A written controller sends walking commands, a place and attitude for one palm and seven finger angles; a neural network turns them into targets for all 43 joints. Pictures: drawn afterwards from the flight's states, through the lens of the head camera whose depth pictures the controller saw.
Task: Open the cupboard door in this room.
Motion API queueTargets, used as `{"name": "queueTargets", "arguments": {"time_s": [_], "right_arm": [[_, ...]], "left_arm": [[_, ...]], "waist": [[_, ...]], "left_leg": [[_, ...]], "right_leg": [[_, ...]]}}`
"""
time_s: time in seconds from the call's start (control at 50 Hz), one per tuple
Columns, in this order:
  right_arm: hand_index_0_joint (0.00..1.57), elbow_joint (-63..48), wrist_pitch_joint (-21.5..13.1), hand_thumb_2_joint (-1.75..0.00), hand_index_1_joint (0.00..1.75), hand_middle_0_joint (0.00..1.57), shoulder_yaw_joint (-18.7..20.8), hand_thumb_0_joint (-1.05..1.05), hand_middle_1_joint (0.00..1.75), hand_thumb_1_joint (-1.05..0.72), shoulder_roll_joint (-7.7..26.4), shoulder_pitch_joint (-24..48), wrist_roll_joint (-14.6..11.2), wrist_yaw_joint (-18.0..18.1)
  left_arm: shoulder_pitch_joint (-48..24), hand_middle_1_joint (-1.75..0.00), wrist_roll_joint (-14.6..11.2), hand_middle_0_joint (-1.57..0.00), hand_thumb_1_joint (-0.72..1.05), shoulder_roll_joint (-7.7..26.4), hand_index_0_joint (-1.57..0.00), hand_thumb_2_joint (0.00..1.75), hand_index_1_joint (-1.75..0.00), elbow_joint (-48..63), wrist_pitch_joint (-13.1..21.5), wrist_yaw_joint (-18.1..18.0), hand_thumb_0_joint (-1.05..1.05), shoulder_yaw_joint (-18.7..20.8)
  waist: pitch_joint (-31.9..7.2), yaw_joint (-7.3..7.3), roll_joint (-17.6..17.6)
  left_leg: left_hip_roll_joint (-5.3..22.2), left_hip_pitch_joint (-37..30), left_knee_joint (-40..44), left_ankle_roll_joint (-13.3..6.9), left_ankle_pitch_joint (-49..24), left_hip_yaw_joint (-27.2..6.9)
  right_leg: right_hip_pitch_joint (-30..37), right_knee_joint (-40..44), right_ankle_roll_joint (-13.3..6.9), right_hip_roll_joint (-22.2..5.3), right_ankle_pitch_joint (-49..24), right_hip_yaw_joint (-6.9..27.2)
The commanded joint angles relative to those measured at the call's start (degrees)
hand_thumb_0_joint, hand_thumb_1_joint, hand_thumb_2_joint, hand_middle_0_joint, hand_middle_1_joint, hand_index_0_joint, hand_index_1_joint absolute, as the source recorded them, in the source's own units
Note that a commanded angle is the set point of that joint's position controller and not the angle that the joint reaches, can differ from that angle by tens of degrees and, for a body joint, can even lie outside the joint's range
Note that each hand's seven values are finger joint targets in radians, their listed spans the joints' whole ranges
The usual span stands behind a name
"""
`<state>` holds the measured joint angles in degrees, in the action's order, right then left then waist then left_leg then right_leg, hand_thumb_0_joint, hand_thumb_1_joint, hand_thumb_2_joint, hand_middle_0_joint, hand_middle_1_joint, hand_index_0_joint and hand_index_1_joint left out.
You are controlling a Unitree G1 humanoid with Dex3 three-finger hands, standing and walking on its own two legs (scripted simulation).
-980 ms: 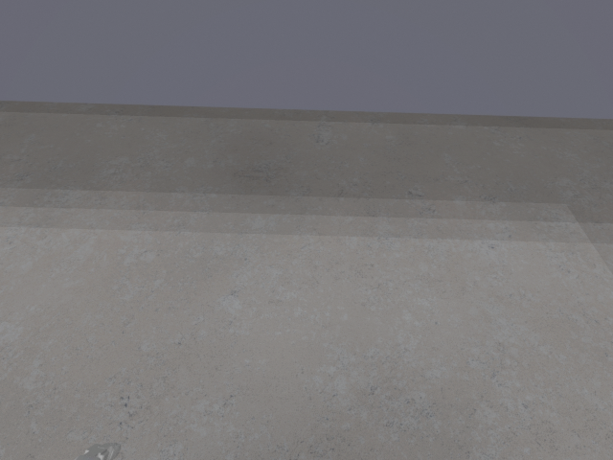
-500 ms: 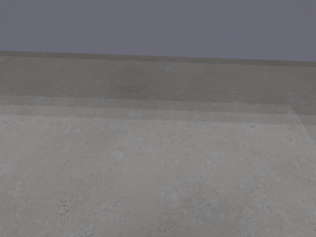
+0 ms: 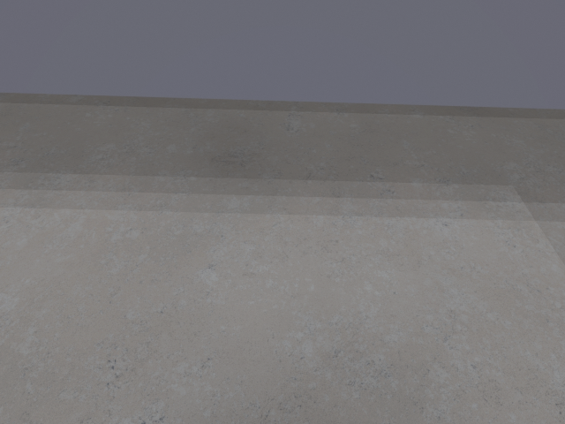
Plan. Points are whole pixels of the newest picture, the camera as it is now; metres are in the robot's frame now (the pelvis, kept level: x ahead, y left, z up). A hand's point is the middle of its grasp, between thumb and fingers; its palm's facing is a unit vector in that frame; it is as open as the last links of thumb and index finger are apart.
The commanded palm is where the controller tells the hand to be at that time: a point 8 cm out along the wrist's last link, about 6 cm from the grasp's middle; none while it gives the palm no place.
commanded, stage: turn or walk to find it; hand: left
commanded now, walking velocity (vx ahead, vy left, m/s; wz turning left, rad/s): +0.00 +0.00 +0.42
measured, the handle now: out of the picture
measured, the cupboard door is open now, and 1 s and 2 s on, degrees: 0 0 0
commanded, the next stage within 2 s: none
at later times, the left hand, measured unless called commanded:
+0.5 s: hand out of the picture +0.02 +0.22 -0.18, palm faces +0.16 -0.95 -0.25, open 7.4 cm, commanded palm none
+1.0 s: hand out of the picture -0.12 +0.20 -0.20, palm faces +0.43 -0.87 -0.24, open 7.4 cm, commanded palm none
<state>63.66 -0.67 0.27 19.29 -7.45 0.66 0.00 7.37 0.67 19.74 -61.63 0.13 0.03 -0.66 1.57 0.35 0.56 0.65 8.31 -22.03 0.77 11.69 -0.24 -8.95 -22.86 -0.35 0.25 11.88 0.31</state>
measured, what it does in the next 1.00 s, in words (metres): steps on the spot, turning left: right foot, then left foot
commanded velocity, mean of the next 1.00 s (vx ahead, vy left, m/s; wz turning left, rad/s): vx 0.00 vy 0.00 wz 0.42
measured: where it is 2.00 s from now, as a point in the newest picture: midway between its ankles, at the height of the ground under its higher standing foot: outside the picture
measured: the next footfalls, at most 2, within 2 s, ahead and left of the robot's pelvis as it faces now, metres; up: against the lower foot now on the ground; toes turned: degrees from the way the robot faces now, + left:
right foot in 0.60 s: +0.00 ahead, -0.12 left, +0.00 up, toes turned +12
left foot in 0.98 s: -0.08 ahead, +0.12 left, +0.00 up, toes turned +28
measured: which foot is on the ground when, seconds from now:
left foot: down 0.00-0.60, up 0.62-0.96, down 0.98-1.00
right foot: down 0.00-0.30, up 0.32-0.58, down 0.60-0.98, up 1.00-1.00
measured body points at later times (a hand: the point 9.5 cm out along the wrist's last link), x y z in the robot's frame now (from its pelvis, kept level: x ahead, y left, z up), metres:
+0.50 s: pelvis -0.03 +0.00 -0.01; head +0.01 +0.02 +0.44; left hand +0.01 +0.27 -0.16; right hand +0.05 -0.22 -0.16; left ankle +0.00 +0.13 -0.74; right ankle -0.04 -0.12 -0.71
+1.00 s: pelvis -0.06 +0.00 -0.02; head -0.04 +0.03 +0.43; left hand -0.14 +0.24 -0.18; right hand +0.14 -0.20 -0.15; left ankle -0.11 +0.10 -0.75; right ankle -0.04 -0.13 -0.74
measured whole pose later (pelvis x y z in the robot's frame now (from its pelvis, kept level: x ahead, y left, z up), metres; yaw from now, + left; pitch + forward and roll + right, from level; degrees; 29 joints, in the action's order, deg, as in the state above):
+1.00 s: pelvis -0.06 +0.00 -0.02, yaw +24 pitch +0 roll +1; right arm 54.6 2.3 3.6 13.4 -8.2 0.6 -0.7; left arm 16.2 1.4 13.9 -54.2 -1.7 -1.5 2.4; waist 4.3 -1.2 3.7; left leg 0.4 15.2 -34.1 -0.7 17.7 3.4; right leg -16.0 -41.9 2.4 -8.0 25.4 -8.6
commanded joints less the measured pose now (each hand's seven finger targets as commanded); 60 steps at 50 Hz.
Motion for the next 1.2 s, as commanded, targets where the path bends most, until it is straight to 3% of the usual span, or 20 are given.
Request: {"name": "queueTargets", "arguments": {"time_s": [0.0, 0.22, 0.26, 0.28, 0.3, 0.32, 0.38, 0.46, 0.52, 0.54, 0.58, 0.6, 0.68, 0.84, 0.92, 0.94, 0.96, 0.98, 1.06, 1.18], "right_arm": [[0.2, -4.38, -0.52, -0.9, 0.3, 0.2, 1.68, 0.0, 0.3, -0.9, 9.37, 2.26, 0.07, 0.38], [0.2, -8.67, 2.12, -0.9, 0.3, 0.2, 2.82, 0.0, 0.3, -0.9, 3.19, -4.91, 0.08, 0.1], [0.2, -9.27, 2.06, -0.9, 0.3, 0.2, 3.21, 0.0, 0.3, -0.9, 4.04, -6.08, 0.45, -0.14], [0.2, -9.88, 1.81, -0.9, 0.3, 0.2, 3.67, 0.0, 0.3, -0.9, 5.96, -6.44, 0.85, -0.04], [0.2, -10.38, 1.47, -0.9, 0.3, 0.2, 4.2, 0.0, 0.3, -0.9, 7.03, -7.41, 0.63, 0.23], [0.2, -10.62, 1.29, -0.9, 0.3, 0.2, 4.39, 0.0, 0.3, -0.9, 6.95, -7.8, 0.53, 0.7], [0.2, -11.45, 1.51, -0.9, 0.3, 0.2, 4.63, 0.0, 0.3, -0.9, 5.49, -5.96, 0.66, 1.33], [0.2, -11.45, 1.99, -0.9, 0.3, 0.2, 5.36, 0.0, 0.3, -0.9, 5.05, -7.92, 0.8, 1.34], [0.2, -12.26, 2.42, -0.9, 0.3, 0.2, 5.78, 0.0, 0.3, -0.9, 4.27, -6.42, 0.47, 0.93], [0.2, -12.84, 2.58, -0.9, 0.3, 0.2, 5.64, 0.0, 0.3, -0.9, 3.16, -5.89, 0.1, 0.73], [0.2, -15.51, 2.61, -0.9, 0.3, 0.2, 5.26, 0.0, 0.3, -0.9, -1.88, -4.52, 0.15, 0.3], [0.2, -15.4, 3.04, -0.9, 0.3, 0.2, 5.95, 0.0, 0.3, -0.9, 0.68, -2.39, 0.78, 0.26], [0.2, -11.86, 3.83, -0.9, 0.3, 0.2, 5.65, 0.0, 0.3, -0.9, -1.36, -5.4, 0.36, -0.82], [0.2, -13.52, 3.12, -0.9, 0.3, 0.2, 3.98, 0.0, 0.3, -0.9, -2.81, 1.84, -0.24, -0.95], [0.2, -12.05, 1.89, -0.9, 0.3, 0.2, 4.19, 0.0, 0.3, -0.9, -0.27, -4.17, -0.11, -0.62], [0.2, -11.85, 1.22, -0.9, 0.3, 0.2, 5.25, 0.0, 0.3, -0.9, 4.8, -6.49, 0.43, -0.44], [0.2, -11.36, 1.43, -0.9, 0.3, 0.2, 6.12, 0.0, 0.3, -0.9, 8.99, -8.95, 0.1, -0.23], [0.2, -9.94, 1.38, -0.9, 0.3, 0.2, 6.11, 0.0, 0.3, -0.9, 8.05, -11.12, 0.08, 0.4], [0.2, -12.33, 1.22, -0.9, 0.3, 0.2, 4.63, 0.0, 0.3, -0.9, 3.9, -2.24, 0.47, 1.15], [0.2, -12.81, 1.68, -0.9, 0.3, 0.2, 5.26, 0.0, 0.3, -0.9, 4.44, -2.75, 0.7, 0.83]], "left_arm": [[-1.04, -0.3, -0.09, -0.2, 0.9, 9.6, -0.2, 0.9, -0.3, 3.84, 0.54, -0.9, 0.0, 2.6], [1.85, -0.3, 0.41, -0.2, 0.9, 6.78, -0.2, 0.9, -0.3, 9.81, -1.45, -2.17, 0.0, 3.6], [0.6, -0.3, 0.38, -0.2, 0.9, 4.71, -0.2, 0.9, -0.3, 11.14, -1.89, -2.06, 0.0, 3.56], [0.6, -0.3, 0.13, -0.2, 0.9, 2.75, -0.2, 0.9, -0.3, 11.72, -2.02, -2.05, 0.0, 3.52], [0.31, -0.3, 0.11, -0.2, 0.9, 1.98, -0.2, 0.9, -0.3, 12.52, -1.85, -2.13, 0.0, 3.41], [1.12, -0.3, 0.21, -0.2, 0.9, 1.73, -0.2, 0.9, -0.3, 12.57, -1.83, -2.28, 0.0, 3.68], [3.09, -0.3, -0.15, -0.2, 0.9, -0.31, -0.2, 0.9, -0.3, 11.82, -1.51, -2.01, 0.0, 3.83], [4.27, -0.3, -0.52, -0.2, 0.9, -2.51, -0.2, 0.9, -0.3, 12.24, -1.32, -1.86, 0.0, 3.75], [8.86, -0.3, -0.6, -0.2, 0.9, -2.19, -0.2, 0.9, -0.3, 11.4, -1.01, -2.04, 0.0, 4.18], [11.01, -0.3, -0.46, -0.2, 0.9, -0.88, -0.2, 0.9, -0.3, 10.86, -0.74, -2.23, 0.0, 4.53], [10.22, -0.3, 0.95, -0.2, 0.9, 7.12, -0.2, 0.9, -0.3, 12.12, -0.27, -2.65, 0.0, 6.04], [9.48, -0.3, 0.5, -0.2, 0.9, 5.34, -0.2, 0.9, -0.3, 12.6, -0.13, -2.98, 0.0, 5.97], [4.22, -0.3, 0.79, -0.2, 0.9, 1.74, -0.2, 0.9, -0.3, 13.29, 0.54, -2.49, 0.0, 4.58], [11.67, -0.3, 1.4, -0.2, 0.9, 5.28, -0.2, 0.9, -0.3, 10.26, 0.01, -2.31, 0.0, 5.81], [10.41, -0.3, 0.6, -0.2, 0.9, 4.79, -0.2, 0.9, -0.3, 9.91, -0.44, -2.12, 0.0, 5.96], [11.3, -0.3, 0.19, -0.2, 0.9, 2.21, -0.2, 0.9, -0.3, 11.2, -0.79, -1.81, 0.0, 5.65], [10.02, -0.3, 0.35, -0.2, 0.9, -1.25, -0.2, 0.9, -0.3, 13.24, -0.93, -1.54, 0.0, 4.48], [5.7, -0.3, 0.58, -0.2, 0.9, -0.44, -0.2, 0.9, -0.3, 13.29, -1.86, -2.12, 0.0, 4.34], [5.71, -0.3, 0.17, -0.2, 0.9, -1.08, -0.2, 0.9, -0.3, 11.45, -1.96, -1.08, 0.0, 4.87], [5.92, -0.3, -0.03, -0.2, 0.9, -2.62, -0.2, 0.9, -0.3, 12.13, -2.15, -1.04, 0.0, 4.66]], "waist": [[-2.18, -0.59, -0.97], [-3.16, 0.81, 4.65], [-1.21, 1.47, -2.9], [-0.23, 1.55, -10.22], [-0.02, 1.67, -13.93], [-1.55, 1.42, -13.63], [-4.3, 0.36, -10.59], [-6.3, 1.15, -9.37], [-7.04, -0.62, -9.7], [-6.89, -1.66, -6.95], [-1.1, -2.52, 15.85], [-1.31, -2.66, 11.6], [2.24, 1.29, 8.22], [-0.12, -3.05, 10.65], [-4.66, 0.46, 7.1], [-7.89, 1.35, -5.67], [-7.64, 1.96, -17.24], [-7.84, 3.96, -13.71], [-2.08, 0.3, -10.36], [-2.04, 0.65, -9.61]], "left_leg": [[5.54, 2.97, 1.36, -2.29, -6.95, -6.0], [2.19, 7.66, -13.12, -1.31, -4.45, -4.09], [5.34, 8.86, -6.15, -3.72, -6.23, -12.43], [10.35, 10.34, 1.23, -7.05, -6.27, -22.48], [14.15, 9.67, 5.75, -11.04, -10.29, -29.99], [14.77, 6.94, 5.88, -13.14, -13.54, -31.41], [11.51, 3.13, 1.96, -12.71, -16.75, -25.44], [9.45, 1.16, 0.65, -11.75, -18.84, -25.54], [6.18, 5.91, -1.68, -8.55, -14.32, -23.67], [4.04, 12.19, -4.06, -6.16, -7.71, -22.15], [-6.58, 29.72, -27.34, 1.16, 17.67, -4.15], [-2.95, 26.34, -35.91, 0.5, 18.8, -6.49], [-0.65, 24.02, -46.69, 1.84, 9.74, -2.04], [-0.34, 15.95, -23.38, 1.84, 14.25, 3.93], [0.26, 0.9, -1.5, 0.21, -1.25, 4.58], [10.95, -9.69, 0.75, -4.0, -17.74, -8.13], [22.34, -12.6, 0.08, -11.35, -41.69, -19.62], [21.51, -8.38, 0.41, -13.11, -37.72, -17.9], [13.3, 0.57, 1.21, -10.37, -24.72, -10.62], [12.19, 2.47, 2.46, -10.8, -16.23, -13.82]], "right_leg": [[-0.48, 2.0, -0.82, -7.75, -3.89, 4.78], [-6.6, -3.19, -4.26, -15.47, -5.47, 4.53], [-10.44, -10.47, -0.7, -9.22, 3.81, -1.32], [-11.51, -18.73, 1.86, -3.38, 9.43, -4.8], [-14.12, -27.35, 2.29, -1.25, 17.79, -3.28], [-16.46, -33.08, 2.01, -1.92, 20.24, 0.04], [-17.0, -32.94, 2.37, -2.18, 17.76, 1.18], [-12.44, -21.61, 2.68, -0.06, 16.53, -0.22], [-2.66, -7.25, 2.68, 0.86, 7.8, -1.34], [4.75, 0.5, 2.3, -1.1, 3.2, -0.31], [6.04, 9.97, -7.26, -25.68, 4.03, 22.88], [-1.03, 8.85, -9.17, -26.68, -1.62, 20.61], [-4.44, 4.23, -7.72, -17.1, -11.39, 5.41], [2.06, -1.15, -8.3, -18.97, -24.89, 1.78], [-1.0, -12.8, -2.42, -16.63, -25.62, -3.85], [-12.01, -23.4, 1.65, -11.3, -9.36, -8.16], [-22.52, -33.57, 4.35, -6.05, 24.57, -7.73], [-21.29, -38.83, 3.92, -6.17, 24.97, -2.8], [-19.69, -39.01, 4.37, -6.2, 14.95, -1.8], [-14.59, -26.25, 4.37, -3.8, 13.54, -2.9]]}}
